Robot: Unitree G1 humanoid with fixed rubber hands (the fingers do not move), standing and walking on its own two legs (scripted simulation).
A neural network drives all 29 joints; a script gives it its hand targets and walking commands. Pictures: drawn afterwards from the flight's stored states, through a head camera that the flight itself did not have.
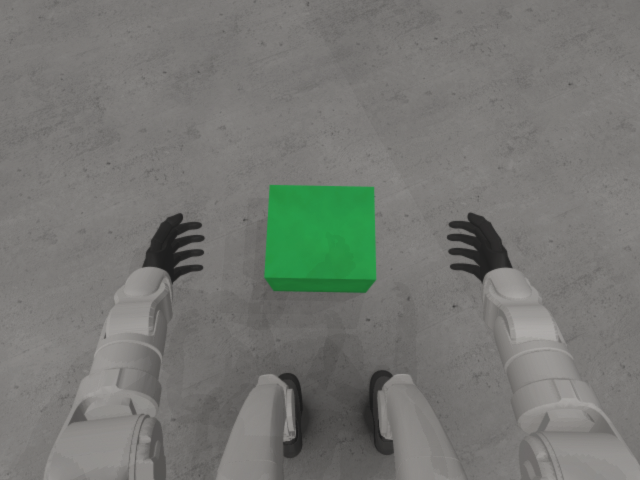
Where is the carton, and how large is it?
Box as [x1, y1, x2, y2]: [264, 185, 375, 292]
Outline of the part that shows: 270,185 264,277 273,290 365,292 375,280 373,187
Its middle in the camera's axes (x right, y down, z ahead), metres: +0.00 +0.00 +1.05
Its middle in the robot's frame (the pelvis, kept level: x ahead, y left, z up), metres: +0.54 +0.01 -0.61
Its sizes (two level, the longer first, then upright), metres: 0.268 0.241 0.210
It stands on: the floor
